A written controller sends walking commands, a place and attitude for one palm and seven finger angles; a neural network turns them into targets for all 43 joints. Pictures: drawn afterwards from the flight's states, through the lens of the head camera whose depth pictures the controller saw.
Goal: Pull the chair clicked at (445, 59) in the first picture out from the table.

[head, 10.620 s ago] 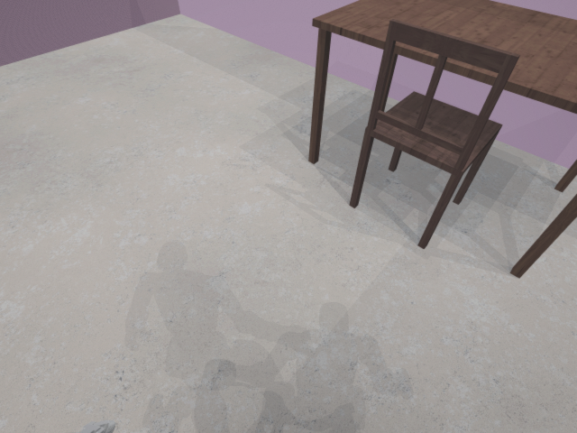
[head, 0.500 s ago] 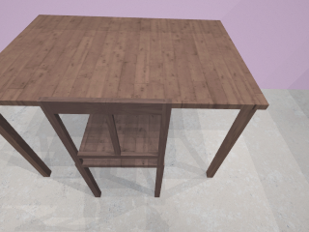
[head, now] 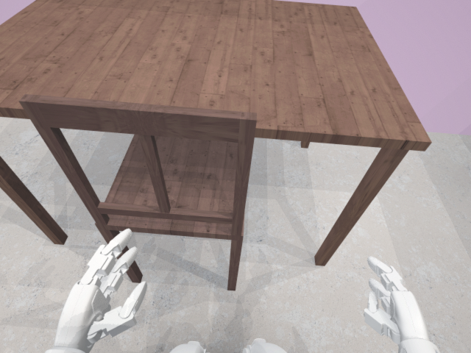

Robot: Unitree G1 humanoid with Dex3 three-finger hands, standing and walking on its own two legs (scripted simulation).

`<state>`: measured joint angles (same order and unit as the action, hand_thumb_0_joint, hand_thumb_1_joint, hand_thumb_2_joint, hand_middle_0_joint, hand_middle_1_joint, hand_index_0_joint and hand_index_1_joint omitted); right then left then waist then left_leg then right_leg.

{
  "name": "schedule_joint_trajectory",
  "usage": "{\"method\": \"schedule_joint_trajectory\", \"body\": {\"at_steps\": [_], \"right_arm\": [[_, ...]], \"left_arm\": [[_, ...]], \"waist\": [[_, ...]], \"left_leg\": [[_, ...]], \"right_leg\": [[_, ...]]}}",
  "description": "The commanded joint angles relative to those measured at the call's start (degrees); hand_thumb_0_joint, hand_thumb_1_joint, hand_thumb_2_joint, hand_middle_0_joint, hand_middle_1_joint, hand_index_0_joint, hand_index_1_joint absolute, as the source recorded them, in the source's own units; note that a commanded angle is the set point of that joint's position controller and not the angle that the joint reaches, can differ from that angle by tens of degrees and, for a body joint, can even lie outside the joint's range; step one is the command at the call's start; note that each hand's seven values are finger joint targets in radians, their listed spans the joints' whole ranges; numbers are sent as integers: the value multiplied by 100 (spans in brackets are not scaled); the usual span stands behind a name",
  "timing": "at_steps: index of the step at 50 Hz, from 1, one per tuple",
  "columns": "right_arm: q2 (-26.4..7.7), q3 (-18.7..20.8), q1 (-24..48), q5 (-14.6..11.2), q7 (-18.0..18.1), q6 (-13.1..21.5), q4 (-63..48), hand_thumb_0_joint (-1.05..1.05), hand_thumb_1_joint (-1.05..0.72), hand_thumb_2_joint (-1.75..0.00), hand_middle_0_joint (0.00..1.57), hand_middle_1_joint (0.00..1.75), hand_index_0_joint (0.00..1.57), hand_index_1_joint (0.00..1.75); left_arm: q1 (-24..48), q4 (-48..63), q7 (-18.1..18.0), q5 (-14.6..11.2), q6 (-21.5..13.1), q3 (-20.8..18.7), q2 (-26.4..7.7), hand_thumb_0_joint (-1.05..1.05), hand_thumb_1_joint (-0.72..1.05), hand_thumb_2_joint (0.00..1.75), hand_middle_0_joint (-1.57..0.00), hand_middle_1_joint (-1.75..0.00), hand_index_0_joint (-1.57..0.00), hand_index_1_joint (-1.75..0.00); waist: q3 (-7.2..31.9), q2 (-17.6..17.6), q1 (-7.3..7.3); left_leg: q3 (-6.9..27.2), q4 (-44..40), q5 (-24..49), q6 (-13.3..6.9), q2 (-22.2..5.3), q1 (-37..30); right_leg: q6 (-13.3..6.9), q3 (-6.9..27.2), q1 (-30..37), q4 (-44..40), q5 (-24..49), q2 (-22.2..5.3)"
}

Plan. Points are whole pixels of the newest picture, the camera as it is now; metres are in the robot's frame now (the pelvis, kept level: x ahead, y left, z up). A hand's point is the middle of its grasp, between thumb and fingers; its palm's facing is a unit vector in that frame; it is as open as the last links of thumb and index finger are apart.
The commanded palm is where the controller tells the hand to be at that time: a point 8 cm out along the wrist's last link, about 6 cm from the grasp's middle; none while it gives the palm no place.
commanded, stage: raise the hand toward the chair's back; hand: left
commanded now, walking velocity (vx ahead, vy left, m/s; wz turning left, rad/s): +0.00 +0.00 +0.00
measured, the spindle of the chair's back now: (157, 177) +0.47 +0.20 -0.01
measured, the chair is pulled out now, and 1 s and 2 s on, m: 0.00 0.00 0.00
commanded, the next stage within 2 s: aim the fingers beside a spindle in 1.68 s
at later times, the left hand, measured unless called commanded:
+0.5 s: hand (101, 301) +0.19 +0.21 +0.03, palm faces +0.08 -0.99 -0.07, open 13.5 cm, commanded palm +0.15 +0.26 +0.04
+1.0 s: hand (79, 285) +0.21 +0.25 +0.03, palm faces +0.01 -1.00 -0.04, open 16.7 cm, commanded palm +0.19 +0.30 +0.05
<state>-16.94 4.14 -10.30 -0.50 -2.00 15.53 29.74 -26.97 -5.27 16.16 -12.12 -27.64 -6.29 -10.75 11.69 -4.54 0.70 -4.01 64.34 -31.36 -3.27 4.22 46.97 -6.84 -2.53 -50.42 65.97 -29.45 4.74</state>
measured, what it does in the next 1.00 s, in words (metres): stands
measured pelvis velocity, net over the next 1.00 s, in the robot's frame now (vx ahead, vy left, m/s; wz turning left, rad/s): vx -0.01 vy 0.04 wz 0.03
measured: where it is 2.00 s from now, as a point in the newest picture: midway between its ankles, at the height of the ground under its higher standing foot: outside the picture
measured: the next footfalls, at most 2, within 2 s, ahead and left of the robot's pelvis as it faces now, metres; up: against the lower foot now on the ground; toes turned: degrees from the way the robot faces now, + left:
none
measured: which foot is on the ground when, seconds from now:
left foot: down 0.00-1.00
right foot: down 0.00-1.00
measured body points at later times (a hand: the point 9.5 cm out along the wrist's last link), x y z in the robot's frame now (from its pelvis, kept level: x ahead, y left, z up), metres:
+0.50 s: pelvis -0.02 -0.01 -0.02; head +0.06 -0.02 +0.42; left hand +0.18 +0.26 +0.04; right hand +0.14 -0.26 -0.12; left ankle +0.00 +0.09 -0.65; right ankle +0.03 -0.04 -0.65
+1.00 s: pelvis -0.01 +0.04 +0.00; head +0.06 +0.05 +0.44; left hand +0.21 +0.30 +0.04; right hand +0.20 -0.18 -0.07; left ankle +0.00 +0.09 -0.65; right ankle +0.03 -0.04 -0.65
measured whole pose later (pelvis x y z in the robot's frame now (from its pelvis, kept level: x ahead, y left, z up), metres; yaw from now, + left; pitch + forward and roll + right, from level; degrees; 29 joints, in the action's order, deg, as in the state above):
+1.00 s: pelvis -0.01 +0.04 +0.00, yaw +2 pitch +16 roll -3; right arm -14.5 -3.5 -10.9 -1.4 3.4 14.9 31.2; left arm -17.8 -2.2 16.8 -16.7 -18.6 -10.3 -16.5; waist 8.3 1.6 -0.7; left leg -0.3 68.0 -30.9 -5.2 4.0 53.2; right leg -4.5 -6.9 -53.0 63.7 -27.3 4.2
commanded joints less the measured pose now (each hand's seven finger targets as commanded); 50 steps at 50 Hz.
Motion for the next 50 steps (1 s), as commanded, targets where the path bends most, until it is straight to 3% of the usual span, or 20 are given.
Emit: {"method": "schedule_joint_trajectory", "body": {"at_steps": [1,3,4,7,9,10,12,14,17,19,21,24,27,30,35,38,42,44,47,50], "right_arm": [[-376,41,210,-17,68,-64,-1040,0,-90,-90,20,30,20,30],[-358,-15,49,-28,200,21,-928,0,-90,-90,20,30,20,30],[-399,-58,-48,-22,244,85,-863,0,-90,-90,20,30,20,30],[-505,-76,-236,-11,369,284,-431,0,-90,-90,20,30,20,30],[-583,-140,-156,-52,463,384,-323,0,-90,-90,20,30,20,30],[-584,-124,-232,-88,483,403,-214,0,-90,-90,20,30,20,30],[-594,-110,-43,-177,528,337,-254,0,-90,-90,20,30,20,30],[-587,-96,210,-235,538,200,-425,0,-90,-90,20,30,20,30],[-417,-123,358,-229,522,84,-673,0,-90,-90,20,30,20,30],[-340,-119,445,-216,507,81,-660,0,-90,-90,20,30,20,30],[-304,-94,329,-177,482,121,-593,0,-90,-90,20,30,20,30],[-379,-125,322,-162,476,204,-535,0,-90,-90,20,30,20,30],[-477,-82,132,-203,478,261,-461,0,-90,-90,20,30,20,30],[-582,-74,80,-254,536,267,-500,0,-90,-90,20,30,20,30],[-585,-104,68,-195,620,301,-588,0,-90,-90,20,30,20,30],[-576,-151,56,-136,604,290,-537,0,-90,-90,20,30,20,30],[-629,-223,99,-132,585,253,-484,0,-90,-90,20,30,20,30],[-686,-266,105,-156,603,223,-530,0,-90,-90,20,30,20,30],[-751,-280,39,-147,624,226,-628,0,-90,-90,20,30,20,30],[-766,-252,-57,-94,612,219,-634,0,-90,-90,20,30,20,30]], "left_arm": [[-301,1743,-210,-404,-108,-1073,-978,0,39,68,-15,-22,-15,-22],[331,2269,-136,-645,-379,-1092,-989,0,34,66,-14,-21,-14,-21],[889,2675,-10,-712,-603,-820,-910,0,32,65,-14,-21,-14,-21],[962,2463,487,-788,-913,-479,-934,0,25,62,-13,-20,-13,-20],[1164,2066,806,-790,-817,-327,-904,0,20,60,-13,-19,-13,-19],[1039,1635,947,-789,-663,-488,-1048,0,18,59,-13,-19,-13,-19],[608,961,1121,-789,-122,-870,-1308,0,13,57,-12,-18,-12,-18],[214,780,1062,-847,534,-1386,-1574,0,8,55,-12,-17,-12,-17],[179,1596,686,-1055,1032,-1832,-1642,0,1,52,-11,-16,-11,-16],[123,1790,306,-1089,1017,-1948,-1577,0,-3,50,-11,-15,-11,-15],[201,2033,83,-1025,729,-1649,-1308,0,-8,48,-10,-15,-10,-15],[556,1907,29,-859,281,-1208,-1147,0,-15,45,-10,-14,-10,-14],[494,1447,174,-741,130,-957,-1117,0,-22,42,-9,-12,-9,-12],[628,1456,258,-732,218,-999,-1289,0,-29,39,-8,-11,-8,-11],[833,2222,-10,-759,171,-1287,-1611,0,-41,34,-7,-9,-7,-9],[761,2160,-184,-710,44,-1162,-1414,0,-48,31,-6,-8,-6,-8],[811,1396,-116,-587,219,-755,-1066,0,-50,30,-6,-8,-6,-8],[953,1138,-15,-543,410,-700,-1099,0,-50,30,-6,-8,-6,-8],[1367,1477,115,-549,557,-727,-1315,0,-50,30,-6,-8,-6,-8],[1545,1944,44,-583,518,-1042,-1597,0,-50,30,-6,-8,-6,-8]], "waist": [[562,802,-241],[766,441,27],[912,371,239],[923,799,343],[860,661,483],[918,378,473],[919,-62,251],[1315,-39,-135],[1779,308,-427],[1609,66,-411],[1235,82,-282],[678,23,-34],[551,-93,72],[757,17,33],[1266,775,-205],[1087,868,-181],[467,542,54],[312,532,75],[617,894,27],[1206,1146,-97]], "left_leg": [[635,-228,913,174,-112,836],[758,175,1089,152,-190,929],[844,301,1211,117,-245,860],[912,322,1488,98,-337,524],[954,531,1411,50,-358,699],[967,567,1264,93,-399,943],[965,542,945,172,-459,1430],[963,490,902,229,-438,1499],[967,392,756,397,-385,1463],[1019,387,659,427,-395,1535],[973,314,557,445,-397,1537],[952,425,263,417,-365,1750],[903,439,58,375,-370,1831],[843,308,94,300,-358,1607],[872,-257,665,196,-332,622],[948,-591,933,153,-314,178],[1100,-760,660,157,-356,244],[1170,-857,407,161,-383,242],[1353,-1071,523,269,-419,-203],[1481,-1111,1410,463,-462,-817]], "right_leg": [[832,1873,1420,-1365,1099,-666],[1052,2070,1546,-1377,1774,-738],[1067,1996,1457,-1264,2091,-679],[832,1424,1078,-982,2306,-534],[932,1493,881,-974,2147,-603],[972,1596,1047,-1048,2043,-700],[1039,1878,1423,-1244,1533,-952],[1048,2132,1937,-1333,1273,-1165],[1110,2566,2566,-1538,1286,-1529],[1105,2570,2457,-1577,1298,-1498],[958,2390,2042,-1563,1011,-1374],[995,2527,1545,-1647,488,-1354],[962,2390,1293,-1663,-67,-1314],[908,2188,1255,-1678,-384,-1220],[637,1351,1181,-1433,-78,-755],[524,701,891,-1193,273,-393],[540,362,440,-1176,168,-269],[527,313,300,-1208,-37,-250],[502,144,324,-1108,244,-220],[473,58,419,-929,801,-172]]}}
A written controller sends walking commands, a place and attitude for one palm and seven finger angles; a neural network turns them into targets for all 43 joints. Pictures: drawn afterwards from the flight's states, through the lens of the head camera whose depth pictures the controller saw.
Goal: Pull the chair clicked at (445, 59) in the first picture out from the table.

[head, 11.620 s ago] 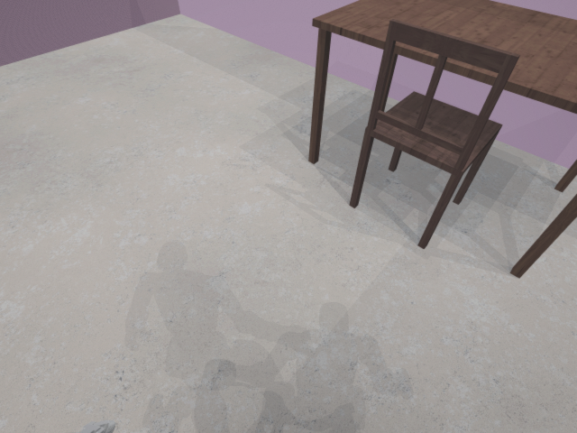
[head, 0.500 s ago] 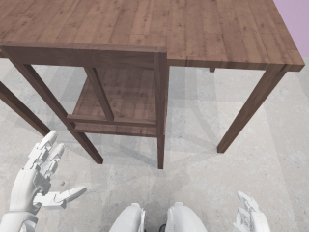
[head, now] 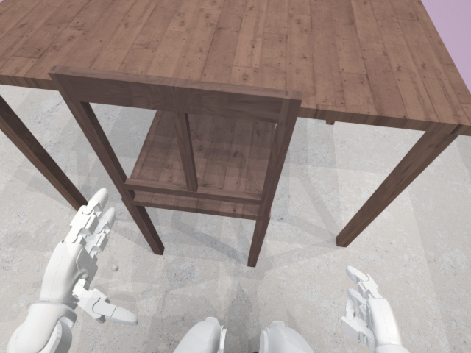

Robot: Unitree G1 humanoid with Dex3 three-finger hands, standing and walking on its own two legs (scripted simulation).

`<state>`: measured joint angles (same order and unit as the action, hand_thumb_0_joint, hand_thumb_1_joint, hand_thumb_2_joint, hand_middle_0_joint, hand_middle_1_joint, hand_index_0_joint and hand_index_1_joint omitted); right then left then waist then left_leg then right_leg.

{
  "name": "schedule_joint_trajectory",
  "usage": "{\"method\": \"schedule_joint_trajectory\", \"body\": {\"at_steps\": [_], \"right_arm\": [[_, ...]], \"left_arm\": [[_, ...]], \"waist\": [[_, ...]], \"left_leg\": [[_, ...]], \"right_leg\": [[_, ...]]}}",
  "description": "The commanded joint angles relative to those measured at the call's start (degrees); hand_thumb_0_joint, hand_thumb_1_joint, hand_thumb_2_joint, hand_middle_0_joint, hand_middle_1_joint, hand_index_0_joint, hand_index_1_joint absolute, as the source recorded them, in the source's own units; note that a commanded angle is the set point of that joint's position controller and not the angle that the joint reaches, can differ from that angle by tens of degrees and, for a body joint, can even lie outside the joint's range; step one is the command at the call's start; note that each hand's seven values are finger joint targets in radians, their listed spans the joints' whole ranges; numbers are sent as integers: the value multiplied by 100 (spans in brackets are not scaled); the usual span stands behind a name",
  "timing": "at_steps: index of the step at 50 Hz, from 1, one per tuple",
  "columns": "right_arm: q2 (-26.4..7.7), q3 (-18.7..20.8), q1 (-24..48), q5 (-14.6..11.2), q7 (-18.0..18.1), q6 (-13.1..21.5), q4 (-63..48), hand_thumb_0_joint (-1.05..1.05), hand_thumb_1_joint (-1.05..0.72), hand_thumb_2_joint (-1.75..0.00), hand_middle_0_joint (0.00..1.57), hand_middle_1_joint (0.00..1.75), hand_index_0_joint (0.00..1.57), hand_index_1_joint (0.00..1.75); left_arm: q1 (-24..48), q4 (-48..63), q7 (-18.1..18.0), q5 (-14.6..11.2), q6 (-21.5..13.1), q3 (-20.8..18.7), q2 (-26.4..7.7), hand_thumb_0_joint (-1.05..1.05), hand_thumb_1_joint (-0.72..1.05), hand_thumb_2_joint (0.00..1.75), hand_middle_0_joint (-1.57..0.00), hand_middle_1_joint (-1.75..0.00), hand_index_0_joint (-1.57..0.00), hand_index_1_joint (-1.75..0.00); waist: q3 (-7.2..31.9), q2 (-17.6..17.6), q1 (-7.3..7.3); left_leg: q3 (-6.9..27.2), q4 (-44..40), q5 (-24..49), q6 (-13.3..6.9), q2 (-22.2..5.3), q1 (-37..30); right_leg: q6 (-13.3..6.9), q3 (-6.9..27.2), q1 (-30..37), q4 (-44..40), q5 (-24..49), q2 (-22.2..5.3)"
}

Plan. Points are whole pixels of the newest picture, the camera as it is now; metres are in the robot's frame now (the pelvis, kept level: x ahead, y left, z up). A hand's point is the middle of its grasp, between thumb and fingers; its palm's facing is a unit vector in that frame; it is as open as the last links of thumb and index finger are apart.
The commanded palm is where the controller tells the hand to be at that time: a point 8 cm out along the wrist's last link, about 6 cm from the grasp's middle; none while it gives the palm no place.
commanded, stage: raise the hand toward the chair's back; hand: left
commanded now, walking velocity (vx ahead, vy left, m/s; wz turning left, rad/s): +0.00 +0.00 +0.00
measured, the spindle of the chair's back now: (187, 155) +0.48 +0.14 -0.01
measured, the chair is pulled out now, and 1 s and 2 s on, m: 0.00 0.00 0.00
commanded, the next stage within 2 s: aim the fingers beside a spindle in 0.68 s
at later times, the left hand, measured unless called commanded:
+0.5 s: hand (103, 239) +0.27 +0.22 +0.06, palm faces -0.03 -1.00 -0.06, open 16.9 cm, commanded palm +0.24 +0.27 +0.06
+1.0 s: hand (123, 248) +0.26 +0.20 +0.04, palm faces -0.02 -1.00 -0.05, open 16.9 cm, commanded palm +0.25 +0.25 +0.05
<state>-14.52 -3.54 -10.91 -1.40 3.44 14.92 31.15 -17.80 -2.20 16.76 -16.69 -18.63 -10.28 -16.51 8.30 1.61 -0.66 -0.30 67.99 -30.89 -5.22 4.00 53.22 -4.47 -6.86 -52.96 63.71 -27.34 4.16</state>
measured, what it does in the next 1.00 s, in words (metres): stands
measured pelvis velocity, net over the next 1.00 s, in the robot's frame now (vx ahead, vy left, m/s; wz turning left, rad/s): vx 0.00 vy -0.01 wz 0.00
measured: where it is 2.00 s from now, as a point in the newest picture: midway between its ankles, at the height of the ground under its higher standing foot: outside the picture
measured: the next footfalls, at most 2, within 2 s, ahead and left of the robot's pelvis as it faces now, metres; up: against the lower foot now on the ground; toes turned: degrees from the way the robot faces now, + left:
none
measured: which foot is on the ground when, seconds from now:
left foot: down 0.00-1.00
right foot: down 0.00-1.00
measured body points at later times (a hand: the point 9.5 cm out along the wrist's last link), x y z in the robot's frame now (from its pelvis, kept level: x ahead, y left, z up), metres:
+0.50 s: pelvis +0.02 +0.02 +0.00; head +0.11 +0.03 +0.45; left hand +0.26 +0.28 +0.06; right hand +0.19 -0.23 -0.08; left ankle +0.02 +0.06 -0.64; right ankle +0.04 -0.08 -0.65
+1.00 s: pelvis +0.00 -0.01 +0.00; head +0.07 +0.00 +0.44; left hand +0.26 +0.25 +0.05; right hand +0.18 -0.25 -0.08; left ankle +0.02 +0.06 -0.65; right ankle +0.04 -0.08 -0.65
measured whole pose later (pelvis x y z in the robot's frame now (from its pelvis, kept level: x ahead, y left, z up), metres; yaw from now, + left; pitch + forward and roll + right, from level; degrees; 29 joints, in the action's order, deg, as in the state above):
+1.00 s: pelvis +0.00 -0.01 +0.00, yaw +0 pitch +16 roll -3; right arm -15.6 -2.9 -11.7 -1.5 3.7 12.9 32.9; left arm -9.9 -6.2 16.8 -16.4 -16.9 -11.8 -17.7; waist 8.0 1.4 -0.2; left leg 0.5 69.2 -31.0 -4.4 3.5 54.5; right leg -5.3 -7.8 -54.0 64.4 -27.4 4.7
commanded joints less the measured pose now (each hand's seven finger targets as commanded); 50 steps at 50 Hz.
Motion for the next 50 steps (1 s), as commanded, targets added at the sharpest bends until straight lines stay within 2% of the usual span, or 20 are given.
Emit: {"method": "schedule_joint_trajectory", "body": {"at_steps": [1,4,6,8,11,14,15,19,23,26,30,32,35,39,41,42,43,45,46,50], "right_arm": [[-985,520,-17,23,53,277,-761,0,-90,-90,20,30,20,30],[-978,529,-45,58,-3,232,-681,0,-90,-90,20,30,20,30],[-964,556,-86,53,-33,187,-631,0,-90,-90,20,30,20,30],[-1005,572,-80,28,-42,135,-630,0,-90,-90,20,30,20,30],[-1018,589,-158,-29,-23,108,-710,0,-90,-90,20,30,20,30],[-1024,617,-203,-51,-11,133,-749,0,-90,-90,20,30,20,30],[-1026,643,-250,-33,-19,141,-743,0,-90,-90,20,30,20,30],[-985,668,-254,27,-76,119,-647,0,-90,-90,20,30,20,30],[-968,631,-127,26,-97,54,-650,0,-90,-90,20,30,20,30],[-967,609,-92,-20,-64,40,-715,0,-90,-90,20,30,20,30],[-996,630,-169,-42,-25,57,-759,0,-90,-90,20,30,20,30],[-978,607,-142,-28,-27,43,-745,0,-90,-90,20,30,20,30],[-946,562,-26,-16,-7,23,-702,0,-90,-90,20,30,20,30],[-923,503,74,-16,16,23,-724,0,-90,-90,20,30,20,30],[-902,484,79,-32,30,36,-691,0,-90,-90,20,30,20,30],[-911,467,84,-31,39,50,-670,0,-90,-90,20,30,20,30],[-923,475,78,-33,49,62,-678,0,-90,-90,20,30,20,30],[-930,464,39,-37,68,82,-638,0,-90,-90,20,30,20,30],[-924,457,68,-49,74,102,-627,0,-90,-90,20,30,20,30],[-909,442,60,-37,89,118,-557,0,-90,-90,20,30,20,30]], "left_arm": [[575,1720,-54,-148,-430,-657,-984,0,-50,30,-6,-8,-6,-8],[478,1645,-117,-167,-539,-811,-1024,0,-50,30,-6,-8,-6,-8],[388,1331,-58,-164,-511,-680,-807,0,-50,30,-6,-8,-6,-8],[485,1034,68,-171,-395,-636,-752,0,-50,30,-6,-8,-6,-8],[441,861,247,-230,-156,-636,-754,0,-50,30,-6,-8,-6,-8],[465,1237,309,-289,-71,-668,-837,0,-50,30,-6,-8,-6,-8],[514,1487,273,-293,-115,-738,-934,0,-50,30,-6,-8,-6,-8],[406,1627,50,-225,-326,-924,-1060,0,-50,30,-6,-8,-6,-8],[429,1188,-23,-214,-404,-829,-832,0,-50,30,-6,-8,-6,-8],[431,1070,46,-225,-295,-720,-767,0,-50,30,-6,-8,-6,-8],[567,1667,93,-201,-197,-630,-899,0,-50,30,-6,-8,-6,-8],[516,1675,57,-187,-184,-633,-917,0,-50,30,-6,-8,-6,-8],[549,1450,-36,-170,-209,-742,-961,0,-50,30,-6,-8,-6,-8],[641,1257,-99,-178,-238,-813,-993,0,-50,30,-6,-8,-6,-8],[888,1075,-71,-175,-230,-684,-885,0,-50,30,-6,-8,-6,-8],[1058,1004,-44,-158,-232,-605,-860,0,-50,30,-6,-8,-6,-8],[1134,1046,-37,-133,-244,-623,-921,0,-50,30,-6,-8,-6,-8],[1442,969,0,-97,-232,-541,-946,0,-50,30,-6,-8,-6,-8],[1605,955,35,-75,-242,-424,-891,0,-50,30,-6,-8,-6,-8],[1986,780,-2,-44,-273,-664,-1171,0,-50,30,-6,-8,-6,-8]], "waist": [[1554,666,23],[1537,652,-10],[1360,454,55],[1261,226,118],[1504,167,71],[1799,293,31],[1970,476,-28],[1800,480,-33],[1404,171,37],[1485,138,36],[1959,471,30],[1715,472,35],[1336,178,78],[1204,197,72],[1112,141,142],[1109,106,179],[1190,268,137],[1230,204,202],[1196,323,244],[1463,199,207]], "left_leg": [[1200,-1501,1723,752,-475,-1688],[1270,-1439,2545,895,-525,-1884],[1257,-1392,2713,935,-560,-1760],[1213,-1362,2455,909,-549,-1537],[1010,-1304,2678,861,-480,-1482],[1079,-1271,3334,919,-527,-1825],[1135,-1296,3677,984,-552,-2033],[1202,-1242,3972,1057,-607,-2126],[1019,-1220,2775,929,-525,-1417],[888,-1222,2274,836,-458,-1181],[1160,-1284,2802,912,-559,-1804],[1250,-1355,2565,941,-574,-1762],[1096,-1364,1749,835,-485,-1256],[850,-1279,1178,689,-379,-816],[800,-1215,949,620,-362,-665],[790,-1175,842,585,-352,-567],[804,-1178,869,591,-357,-613],[790,-1126,840,543,-353,-578],[768,-1093,792,519,-345,-582],[638,-923,888,426,-314,-318]], "right_leg": [[235,444,582,-638,745,-106],[239,379,474,-523,992,-82],[270,337,417,-509,1050,-90],[288,335,428,-541,982,-98],[280,368,749,-622,1181,-104],[301,359,808,-585,1428,-100],[303,372,802,-554,1519,-115],[308,356,540,-445,1471,-86],[285,345,570,-462,1128,-98],[271,400,759,-552,1027,-110],[314,441,711,-542,1193,-114],[316,422,606,-553,1041,-98],[273,426,664,-650,753,-72],[236,524,832,-773,484,-96],[253,589,805,-852,320,-126],[260,642,823,-880,217,-145],[245,655,816,-864,225,-150],[254,726,834,-905,191,-162],[256,775,810,-944,142,-176],[265,1045,1162,-1029,161,-244]]}}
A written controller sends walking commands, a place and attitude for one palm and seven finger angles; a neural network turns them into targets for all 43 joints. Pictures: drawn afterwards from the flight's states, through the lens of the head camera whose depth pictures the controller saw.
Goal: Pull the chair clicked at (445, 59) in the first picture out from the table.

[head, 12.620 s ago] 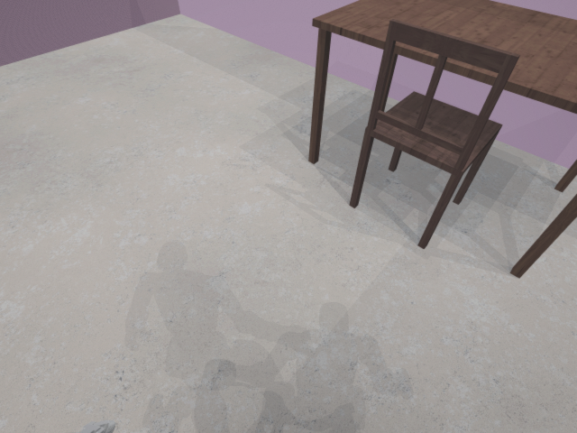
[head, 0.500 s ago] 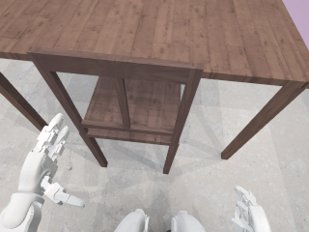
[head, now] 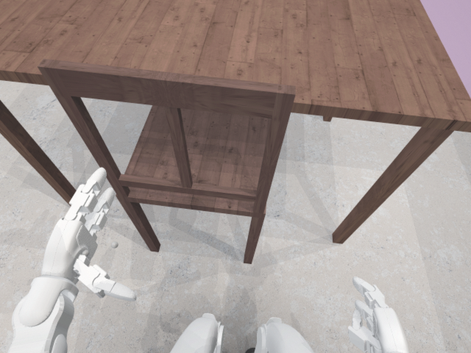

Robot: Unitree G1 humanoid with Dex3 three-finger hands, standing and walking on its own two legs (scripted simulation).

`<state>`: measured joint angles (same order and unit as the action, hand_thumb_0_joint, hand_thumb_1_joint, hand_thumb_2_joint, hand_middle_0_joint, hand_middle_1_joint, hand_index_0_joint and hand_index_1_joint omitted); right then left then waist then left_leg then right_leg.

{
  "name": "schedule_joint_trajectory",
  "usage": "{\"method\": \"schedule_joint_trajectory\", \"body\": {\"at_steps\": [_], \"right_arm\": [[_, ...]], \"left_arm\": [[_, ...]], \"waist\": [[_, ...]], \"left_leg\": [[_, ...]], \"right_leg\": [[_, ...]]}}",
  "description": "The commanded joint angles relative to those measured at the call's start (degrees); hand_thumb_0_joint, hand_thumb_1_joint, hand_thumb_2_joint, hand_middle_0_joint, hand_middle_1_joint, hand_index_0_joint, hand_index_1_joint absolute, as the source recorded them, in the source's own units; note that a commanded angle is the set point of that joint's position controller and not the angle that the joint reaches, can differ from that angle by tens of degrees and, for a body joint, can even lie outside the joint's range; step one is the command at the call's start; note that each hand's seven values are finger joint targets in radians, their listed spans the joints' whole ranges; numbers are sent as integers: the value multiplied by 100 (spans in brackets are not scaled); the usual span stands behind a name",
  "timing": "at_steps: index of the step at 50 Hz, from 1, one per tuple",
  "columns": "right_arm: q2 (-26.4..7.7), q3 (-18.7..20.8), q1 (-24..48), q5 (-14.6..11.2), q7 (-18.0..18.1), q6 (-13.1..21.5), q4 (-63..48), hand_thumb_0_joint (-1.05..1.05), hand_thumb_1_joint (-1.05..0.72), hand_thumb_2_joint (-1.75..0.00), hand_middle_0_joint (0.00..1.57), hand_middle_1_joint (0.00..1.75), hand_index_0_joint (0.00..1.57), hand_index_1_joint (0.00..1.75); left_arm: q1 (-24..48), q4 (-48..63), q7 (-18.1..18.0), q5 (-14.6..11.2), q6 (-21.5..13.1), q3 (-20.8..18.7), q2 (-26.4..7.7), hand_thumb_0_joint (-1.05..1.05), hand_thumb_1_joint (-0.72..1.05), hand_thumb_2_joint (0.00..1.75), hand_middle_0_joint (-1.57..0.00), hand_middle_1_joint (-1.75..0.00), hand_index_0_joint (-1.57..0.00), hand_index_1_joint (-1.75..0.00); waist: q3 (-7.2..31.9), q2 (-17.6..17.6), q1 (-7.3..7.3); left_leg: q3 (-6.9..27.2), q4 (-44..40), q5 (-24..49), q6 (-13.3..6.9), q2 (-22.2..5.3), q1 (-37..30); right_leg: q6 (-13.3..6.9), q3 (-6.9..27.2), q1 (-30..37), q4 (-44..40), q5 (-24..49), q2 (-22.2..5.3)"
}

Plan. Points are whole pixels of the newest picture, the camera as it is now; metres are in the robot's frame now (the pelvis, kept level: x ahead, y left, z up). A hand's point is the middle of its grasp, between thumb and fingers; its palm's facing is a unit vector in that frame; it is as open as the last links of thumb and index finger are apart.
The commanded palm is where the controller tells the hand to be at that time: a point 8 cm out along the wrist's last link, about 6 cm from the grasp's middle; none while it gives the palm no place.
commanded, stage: aim the fingers beside a spindle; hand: left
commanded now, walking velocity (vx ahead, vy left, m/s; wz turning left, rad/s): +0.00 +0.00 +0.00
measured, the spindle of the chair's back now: (181, 151) +0.49 +0.15 -0.01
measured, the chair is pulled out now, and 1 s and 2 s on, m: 0.00 0.00 0.00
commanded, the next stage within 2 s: none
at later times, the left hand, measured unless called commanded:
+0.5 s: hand (140, 226) +0.30 +0.18 +0.03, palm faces -0.06 -1.00 -0.02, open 16.9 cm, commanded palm +0.28 +0.24 +0.04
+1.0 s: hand (166, 220) +0.33 +0.15 +0.01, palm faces -0.06 -1.00 -0.04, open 16.9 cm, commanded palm +0.31 +0.20 +0.01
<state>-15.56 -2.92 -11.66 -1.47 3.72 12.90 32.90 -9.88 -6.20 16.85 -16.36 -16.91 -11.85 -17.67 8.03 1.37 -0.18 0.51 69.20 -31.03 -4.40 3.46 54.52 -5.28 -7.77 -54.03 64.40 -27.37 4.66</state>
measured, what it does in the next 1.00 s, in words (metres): stands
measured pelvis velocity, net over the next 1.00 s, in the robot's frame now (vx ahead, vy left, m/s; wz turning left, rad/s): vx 0.00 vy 0.00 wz -0.02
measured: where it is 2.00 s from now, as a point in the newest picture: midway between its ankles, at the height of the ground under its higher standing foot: outside the picture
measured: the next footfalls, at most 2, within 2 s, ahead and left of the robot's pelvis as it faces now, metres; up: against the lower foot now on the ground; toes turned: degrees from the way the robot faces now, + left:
none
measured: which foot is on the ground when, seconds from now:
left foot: down 0.00-1.00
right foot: down 0.00-1.00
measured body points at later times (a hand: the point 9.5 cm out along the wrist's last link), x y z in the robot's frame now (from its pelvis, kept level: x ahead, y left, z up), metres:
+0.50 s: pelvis +0.01 +0.00 -0.01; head +0.10 +0.01 +0.43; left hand +0.30 +0.24 +0.03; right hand +0.18 -0.25 -0.10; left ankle +0.02 +0.07 -0.64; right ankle +0.04 -0.07 -0.64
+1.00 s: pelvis +0.00 +0.00 -0.02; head +0.10 +0.01 +0.42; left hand +0.32 +0.20 +0.01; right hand +0.17 -0.23 -0.12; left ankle +0.02 +0.07 -0.64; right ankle +0.04 -0.07 -0.64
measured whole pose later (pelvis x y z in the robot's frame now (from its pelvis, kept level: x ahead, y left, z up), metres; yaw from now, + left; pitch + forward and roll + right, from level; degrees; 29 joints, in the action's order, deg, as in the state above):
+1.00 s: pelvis +0.00 +0.00 -0.02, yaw -1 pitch +21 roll -2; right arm -14.1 -2.0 -10.6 -0.2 1.0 9.0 34.0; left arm 3.6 -16.8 7.6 -9.3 -20.0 -4.1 -11.5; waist 10.0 1.3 0.4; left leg -1.8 73.8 -32.9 -4.9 3.8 61.5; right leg -5.2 -6.2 -62.2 70.9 -29.6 4.0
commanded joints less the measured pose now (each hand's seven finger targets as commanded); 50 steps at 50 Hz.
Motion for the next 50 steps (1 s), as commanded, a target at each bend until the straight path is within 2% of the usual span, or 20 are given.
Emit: {"method": "schedule_joint_trajectory", "body": {"at_steps": [1,3,6,9,12,17,19,22,24,28,29,30,34,35,36,39,41,44,46,50], "right_arm": [[-789,380,133,-22,52,319,-731,0,-90,-90,20,30,20,30],[-770,379,157,-23,28,306,-743,0,-90,-90,20,30,20,30],[-748,372,113,-30,-19,247,-756,0,-90,-90,20,30,20,30],[-758,361,109,-48,-57,222,-780,0,-90,-90,20,30,20,30],[-769,377,108,-68,-57,225,-753,0,-90,-90,20,30,20,30],[-803,432,22,-40,-46,314,-677,0,-90,-90,20,30,20,30],[-838,448,1,-17,-52,314,-630,0,-90,-90,20,30,20,30],[-795,470,-3,21,-107,294,-663,0,-90,-90,20,30,20,30],[-828,483,-18,38,-133,256,-677,0,-90,-90,20,30,20,30],[-778,475,56,36,-180,154,-691,0,-90,-90,20,30,20,30],[-801,480,34,39,-174,139,-680,0,-90,-90,20,30,20,30],[-772,476,69,34,-176,129,-692,0,-90,-90,20,30,20,30],[-776,489,62,59,-181,127,-669,0,-90,-90,20,30,20,30],[-790,512,50,69,-179,118,-659,0,-90,-90,20,30,20,30],[-757,488,80,73,-191,113,-670,0,-90,-90,20,30,20,30],[-798,514,48,91,-192,80,-618,0,-90,-90,20,30,20,30],[-760,506,78,95,-226,32,-625,0,-90,-90,20,30,20,30],[-767,495,76,98,-217,-60,-600,0,-90,-90,20,30,20,30],[-700,485,111,94,-224,-113,-635,0,-90,-90,20,30,20,30],[-665,446,118,86,-218,-165,-612,0,-90,-90,20,30,20,30]], "left_arm": [[1106,1078,-24,-97,-448,-622,-1103,0,-50,30,-6,-8,-6,-8],[985,1012,-37,-120,-458,-740,-1140,0,-50,30,-6,-8,-6,-8],[696,637,-41,-143,-384,-884,-1127,0,-50,30,-6,-8,-6,-8],[718,470,26,-157,-378,-825,-1012,0,-50,30,-6,-8,-6,-8],[1072,368,100,-168,-446,-573,-789,0,-50,30,-6,-8,-6,-8],[1602,534,104,-130,-718,-321,-651,0,-50,30,-6,-8,-6,-8],[1575,521,31,-78,-787,-539,-888,0,-50,30,-6,-8,-6,-8],[1353,724,-86,12,-841,-271,-624,0,-50,30,-6,-8,-6,-8],[1035,671,-185,33,-808,-448,-745,0,-50,30,-6,-8,-6,-8],[1159,585,-334,146,-701,-50,-362,0,-50,30,-6,-8,-6,-8],[1177,557,-396,172,-701,-152,-442,0,-50,30,-6,-8,-6,-8],[1400,585,-418,231,-708,106,-266,0,-50,30,-6,-8,-6,-8],[1758,720,-537,317,-804,431,-32,0,-50,30,-6,-8,-6,-8],[1735,751,-595,354,-839,293,-180,0,-50,30,-6,-8,-6,-8],[1848,747,-600,402,-847,610,78,0,-50,30,-6,-8,-6,-8],[2011,714,-747,522,-863,513,-83,0,-50,30,-6,-8,-6,-8],[2000,610,-835,595,-822,644,64,0,-50,30,-6,-8,-6,-8],[2071,186,-949,640,-709,377,-141,0,-50,30,-6,-8,-6,-8],[2166,166,-998,638,-704,317,-132,0,-50,30,-6,-8,-6,-8],[2485,51,-1003,600,-777,272,-170,0,-50,30,-6,-8,-6,-8]], "waist": [[1530,221,90],[1697,330,-6],[1715,122,-38],[1671,108,3],[1464,-127,168],[1689,-150,227],[1852,-35,134],[2160,203,46],[2262,142,-51],[1883,142,72],[1909,17,57],[1870,78,136],[1845,116,218],[1974,96,123],[1945,163,193],[2082,199,163],[2044,361,113],[2066,-113,119],[2173,-66,44],[2231,-9,69]], "left_leg": [[534,-1031,931,354,-248,-389],[480,-998,1166,362,-236,-401],[410,-913,1235,367,-243,-139],[408,-801,1201,382,-255,32],[422,-710,1007,369,-274,159],[446,-667,1197,323,-275,-40],[431,-634,1325,325,-271,-94],[449,-802,1808,362,-242,-588],[445,-815,2009,401,-235,-613],[505,-870,1806,462,-255,-639],[507,-850,1809,450,-258,-584],[523,-836,1714,445,-275,-611],[703,-810,1661,503,-308,-792],[723,-824,1651,527,-320,-816],[759,-813,1614,528,-317,-857],[855,-778,1607,582,-342,-957],[922,-841,1521,640,-346,-1013],[725,-715,1333,530,-279,-537],[600,-687,1379,501,-230,-393],[502,-607,1366,446,-204,-214]], "right_leg": [[341,1198,1386,-1111,181,-319],[338,1274,1585,-1073,498,-354],[403,1489,1865,-1070,853,-465],[457,1722,1949,-1075,1087,-591],[513,1835,1781,-1138,965,-659],[471,1639,1602,-958,1131,-552],[436,1565,1542,-838,1205,-499],[363,1116,1389,-580,1484,-340],[352,1022,1395,-503,1614,-293],[347,817,944,-459,1310,-256],[340,806,932,-435,1286,-240],[351,797,799,-437,1196,-250],[327,699,432,-339,1014,-230],[327,709,461,-307,979,-235],[334,707,382,-301,943,-244],[328,696,175,-196,872,-232],[319,677,77,-168,763,-249],[324,743,359,-217,774,-235],[320,809,613,-228,895,-260],[318,930,765,-259,983,-272]]}}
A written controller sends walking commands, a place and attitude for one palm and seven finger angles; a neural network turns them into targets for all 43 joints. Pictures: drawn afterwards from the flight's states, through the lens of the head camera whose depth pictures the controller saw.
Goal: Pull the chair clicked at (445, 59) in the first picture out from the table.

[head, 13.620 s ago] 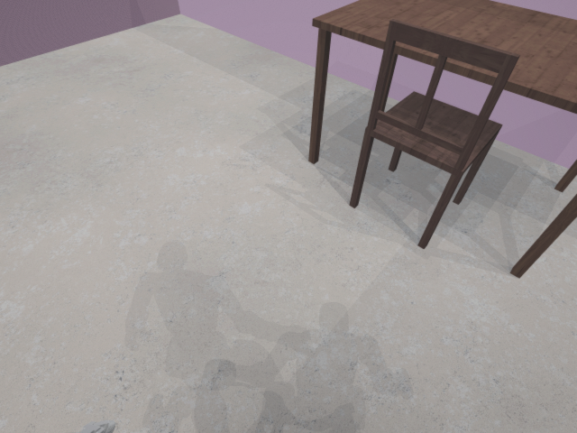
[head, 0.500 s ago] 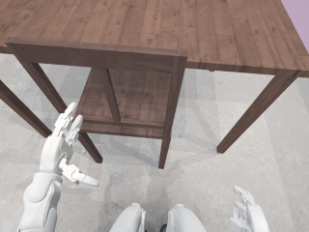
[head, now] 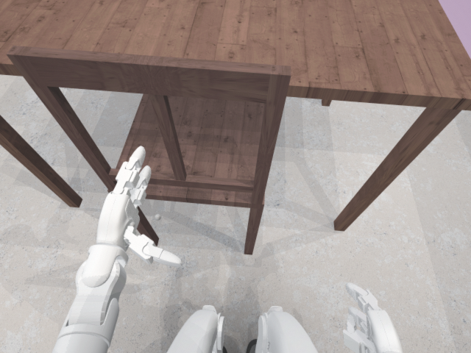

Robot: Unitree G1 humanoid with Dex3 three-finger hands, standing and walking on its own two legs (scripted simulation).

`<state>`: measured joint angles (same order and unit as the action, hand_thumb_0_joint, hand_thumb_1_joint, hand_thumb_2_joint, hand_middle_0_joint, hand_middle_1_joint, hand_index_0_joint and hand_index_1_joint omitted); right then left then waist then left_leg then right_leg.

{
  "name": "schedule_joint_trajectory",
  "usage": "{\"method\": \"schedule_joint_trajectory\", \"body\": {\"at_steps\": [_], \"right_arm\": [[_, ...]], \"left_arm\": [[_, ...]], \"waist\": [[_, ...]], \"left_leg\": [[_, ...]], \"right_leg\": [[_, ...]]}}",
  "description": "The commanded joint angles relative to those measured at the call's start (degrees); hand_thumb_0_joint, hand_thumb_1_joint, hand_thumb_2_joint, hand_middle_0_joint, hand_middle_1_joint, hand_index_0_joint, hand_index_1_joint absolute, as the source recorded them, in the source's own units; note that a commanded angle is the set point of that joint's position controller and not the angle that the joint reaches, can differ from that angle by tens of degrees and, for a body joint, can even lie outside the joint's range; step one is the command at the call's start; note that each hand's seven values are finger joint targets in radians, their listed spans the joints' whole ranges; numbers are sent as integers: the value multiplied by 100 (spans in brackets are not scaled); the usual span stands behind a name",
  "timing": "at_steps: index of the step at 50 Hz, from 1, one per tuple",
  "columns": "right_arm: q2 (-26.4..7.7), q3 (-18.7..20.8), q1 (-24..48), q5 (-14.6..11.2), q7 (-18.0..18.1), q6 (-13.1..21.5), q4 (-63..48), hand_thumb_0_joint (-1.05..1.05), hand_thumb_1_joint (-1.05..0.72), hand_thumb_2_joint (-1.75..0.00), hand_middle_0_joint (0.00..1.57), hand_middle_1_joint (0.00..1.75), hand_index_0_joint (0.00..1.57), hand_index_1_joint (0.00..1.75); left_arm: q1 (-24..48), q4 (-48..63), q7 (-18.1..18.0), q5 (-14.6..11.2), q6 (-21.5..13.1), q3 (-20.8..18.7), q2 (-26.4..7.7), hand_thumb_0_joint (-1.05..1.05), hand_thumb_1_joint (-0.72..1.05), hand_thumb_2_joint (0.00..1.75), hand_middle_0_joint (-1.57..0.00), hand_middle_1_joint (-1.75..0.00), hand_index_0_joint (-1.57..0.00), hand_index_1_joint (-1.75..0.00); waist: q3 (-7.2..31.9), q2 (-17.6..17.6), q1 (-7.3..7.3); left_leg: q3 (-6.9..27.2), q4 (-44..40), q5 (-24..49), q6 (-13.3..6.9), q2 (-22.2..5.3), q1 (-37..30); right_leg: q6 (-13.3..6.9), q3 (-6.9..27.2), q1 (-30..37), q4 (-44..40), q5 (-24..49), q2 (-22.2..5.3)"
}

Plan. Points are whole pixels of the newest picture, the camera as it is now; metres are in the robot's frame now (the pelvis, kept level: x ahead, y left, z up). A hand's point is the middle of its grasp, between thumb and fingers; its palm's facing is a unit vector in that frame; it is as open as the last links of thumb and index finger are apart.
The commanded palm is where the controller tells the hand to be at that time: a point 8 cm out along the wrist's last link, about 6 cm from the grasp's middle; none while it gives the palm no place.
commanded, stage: aim the fingers beside a spindle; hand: left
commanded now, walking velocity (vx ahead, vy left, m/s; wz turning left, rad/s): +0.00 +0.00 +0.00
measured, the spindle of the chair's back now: (171, 142) +0.49 +0.16 +0.01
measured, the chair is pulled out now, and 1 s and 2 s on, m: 0.00 0.00 0.00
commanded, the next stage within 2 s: none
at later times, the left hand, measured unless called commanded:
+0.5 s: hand (158, 205) +0.34 +0.15 +0.04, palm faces +0.01 -1.00 -0.08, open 16.9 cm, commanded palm +0.31 +0.20 +0.03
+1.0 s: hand (166, 218) +0.33 +0.14 +0.01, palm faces -0.06 -1.00 -0.02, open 16.9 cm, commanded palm +0.32 +0.19 +0.03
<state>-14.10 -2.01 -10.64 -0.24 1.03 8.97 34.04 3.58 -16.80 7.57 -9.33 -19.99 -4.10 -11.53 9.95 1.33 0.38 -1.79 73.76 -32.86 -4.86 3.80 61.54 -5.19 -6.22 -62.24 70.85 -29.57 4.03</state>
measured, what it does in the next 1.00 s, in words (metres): stands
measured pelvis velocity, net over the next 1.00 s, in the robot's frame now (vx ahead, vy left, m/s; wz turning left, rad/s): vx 0.00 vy -0.01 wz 0.00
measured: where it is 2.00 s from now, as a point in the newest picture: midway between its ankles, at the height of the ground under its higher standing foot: outside the picture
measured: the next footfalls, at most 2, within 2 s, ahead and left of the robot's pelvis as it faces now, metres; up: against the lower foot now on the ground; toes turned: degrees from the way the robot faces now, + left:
none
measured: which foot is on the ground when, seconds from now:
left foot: down 0.00-1.00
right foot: down 0.00-1.00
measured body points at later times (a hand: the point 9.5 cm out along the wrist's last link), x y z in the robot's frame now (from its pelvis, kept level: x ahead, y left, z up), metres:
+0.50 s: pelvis +0.00 -0.01 +0.00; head +0.10 -0.02 +0.44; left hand +0.33 +0.20 +0.04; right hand +0.15 -0.26 -0.11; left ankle +0.02 +0.06 -0.62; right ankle +0.04 -0.07 -0.62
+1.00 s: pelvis +0.00 -0.01 +0.00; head +0.10 -0.01 +0.44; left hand +0.33 +0.20 +0.01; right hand +0.16 -0.25 -0.11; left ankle +0.02 +0.06 -0.62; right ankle +0.04 -0.07 -0.62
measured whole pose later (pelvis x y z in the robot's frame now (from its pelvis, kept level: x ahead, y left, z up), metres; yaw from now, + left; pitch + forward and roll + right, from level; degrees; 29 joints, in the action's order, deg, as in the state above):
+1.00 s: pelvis +0.00 -0.01 +0.00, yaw +0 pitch +21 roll -1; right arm -15.1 -1.7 -12.2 -1.4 1.0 8.3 34.4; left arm 8.9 -28.0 10.2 -11.1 -21.3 -4.8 -11.5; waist 10.0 1.8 0.6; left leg -2.0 73.4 -32.3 -4.4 3.9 62.5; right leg -5.8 -6.0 -63.6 71.2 -29.4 3.9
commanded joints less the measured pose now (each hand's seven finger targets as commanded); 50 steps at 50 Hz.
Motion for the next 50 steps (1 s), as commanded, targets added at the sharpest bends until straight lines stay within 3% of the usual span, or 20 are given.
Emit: {"method": "schedule_joint_trajectory", "body": {"at_steps": [1,7,12,14,15,19,20,24,28,29,33,34,36,39,41,44,45,46,47,50], "right_arm": [[-788,346,21,-35,46,235,-707,0,-90,-90,20,30,20,30],[-817,390,-127,-41,31,300,-571,0,-90,-90,20,30,20,30],[-836,385,-129,-38,31,199,-564,0,-90,-90,20,30,20,30],[-827,382,-129,-23,35,145,-601,0,-90,-90,20,30,20,30],[-762,360,-94,-15,18,123,-665,0,-90,-90,20,30,20,30],[-735,362,-124,-14,-3,144,-684,0,-90,-90,20,30,20,30],[-716,367,-131,-24,-17,161,-677,0,-90,-90,20,30,20,30],[-776,374,-209,-99,12,243,-576,0,-90,-90,20,30,20,30],[-865,389,-239,-163,54,247,-531,0,-90,-90,20,30,20,30],[-885,389,-221,-157,65,254,-531,0,-90,-90,20,30,20,30],[-801,412,-117,-50,61,295,-581,0,-90,-90,20,30,20,30],[-824,414,-142,-15,48,298,-590,0,-90,-90,20,30,20,30],[-764,401,-103,23,-5,281,-605,0,-90,-90,20,30,20,30],[-799,383,-95,1,-35,231,-572,0,-90,-90,20,30,20,30],[-804,356,-110,-64,-26,173,-563,0,-90,-90,20,30,20,30],[-860,346,-164,-172,3,139,-668,0,-90,-90,20,30,20,30],[-855,353,-179,-186,14,152,-688,0,-90,-90,20,30,20,30],[-854,380,-197,-183,23,167,-701,0,-90,-90,20,30,20,30],[-859,397,-204,-165,40,194,-700,0,-90,-90,20,30,20,30],[-848,433,-185,-65,65,293,-638,0,-90,-90,20,30,20,30]], "left_arm": [[1300,1124,-59,-103,-513,-340,-650,0,-50,30,-6,-8,-6,-8],[1712,917,6,-58,-635,226,-233,0,-50,30,-6,-8,-6,-8],[1650,270,-147,1,-536,-409,-722,0,-50,30,-6,-8,-6,-8],[1573,302,-262,13,-587,-943,-1187,0,-50,30,-6,-8,-6,-8],[1561,462,-286,0,-646,-925,-1127,0,-50,30,-6,-8,-6,-8],[1675,906,-244,-71,-911,-889,-1103,0,-50,30,-6,-8,-6,-8],[1529,943,-181,-86,-953,-721,-941,0,-50,30,-6,-8,-6,-8],[1426,386,210,-222,-817,-84,-331,0,-50,30,-6,-8,-6,-8],[1432,-201,377,-246,-574,-79,-363,0,-50,30,-6,-8,-6,-8],[1590,-152,334,-239,-583,-249,-536,0,-50,30,-6,-8,-6,-8],[2293,844,-34,-132,-969,-689,-1009,0,-50,30,-6,-8,-6,-8],[2270,1064,-156,-83,-1068,-854,-1220,0,-50,30,-6,-8,-6,-8],[1904,1136,-293,-53,-1202,-869,-1154,0,-50,30,-6,-8,-6,-8],[1486,394,-221,-35,-1047,-718,-923,0,-50,30,-6,-8,-6,-8],[1296,-284,-14,-57,-778,-380,-554,0,-50,30,-6,-8,-6,-8],[1159,-607,307,-162,-438,-216,-395,0,-50,30,-6,-8,-6,-8],[1450,-356,386,-197,-423,-10,-255,0,-50,30,-6,-8,-6,-8],[1574,-113,408,-240,-441,-58,-322,0,-50,30,-6,-8,-6,-8],[1908,196,402,-277,-523,-47,-357,0,-50,30,-6,-8,-6,-8],[2457,1126,129,-267,-948,-387,-807,0,-50,30,-6,-8,-6,-8]], "waist": [[1945,71,77],[1957,33,296],[1951,-217,106],[2199,-164,-79],[2334,4,-142],[2648,30,-50],[2642,71,-33],[1994,-352,332],[1429,-655,305],[1461,-566,264],[2361,169,37],[2567,245,-26],[2770,355,-71],[2333,-74,77],[1791,-446,203],[1589,-519,184],[1661,-391,230],[1846,-295,173],[1984,-319,249],[2542,43,152]], "left_leg": [[717,-1039,1513,472,-232,-907],[815,-950,1424,432,-262,-1023],[610,-888,1238,378,-192,-469],[519,-853,1381,375,-168,-334],[485,-882,1492,381,-148,-378],[472,-831,1774,355,-167,-489],[476,-865,1807,363,-178,-592],[559,-742,1357,335,-214,-319],[536,-741,899,331,-214,1],[512,-714,895,320,-203,4],[517,-742,1450,333,-183,-613],[536,-780,1659,344,-182,-767],[561,-857,1896,381,-179,-1009],[546,-846,1619,337,-178,-614],[538,-831,1133,324,-190,-215],[516,-819,963,322,-190,-47],[522,-824,1021,318,-198,-176],[533,-831,1100,320,-201,-306],[578,-833,1222,307,-212,-486],[655,-841,1614,334,-217,-998]], "right_leg": [[308,805,1551,-934,1185,-219],[325,793,1276,-935,1141,-233],[328,1024,1604,-1022,989,-300],[318,1185,1981,-1013,1161,-313],[316,1238,2139,-1007,1326,-332],[359,1377,2532,-979,1972,-341],[366,1337,2501,-982,2041,-332],[447,1535,2204,-1221,1716,-459],[413,1542,1843,-1415,818,-517],[385,1531,1786,-1387,695,-492],[330,1335,1893,-1035,1286,-388],[317,1237,1956,-932,1486,-321],[317,1127,2017,-847,1738,-271],[357,1134,1956,-938,1556,-256],[398,1268,1832,-1135,1074,-335],[365,1448,1885,-1313,803,-424],[358,1390,1839,-1281,904,-439],[343,1341,1868,-1241,976,-423],[343,1234,1826,-1182,1146,-388],[330,1044,1743,-948,1471,-282]]}}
